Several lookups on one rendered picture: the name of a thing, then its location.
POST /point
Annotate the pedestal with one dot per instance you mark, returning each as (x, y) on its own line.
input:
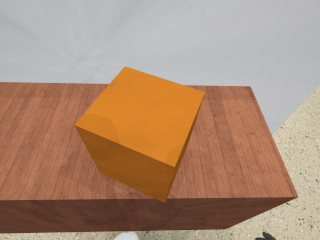
(231, 170)

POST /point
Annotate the carton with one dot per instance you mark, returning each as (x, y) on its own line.
(138, 129)

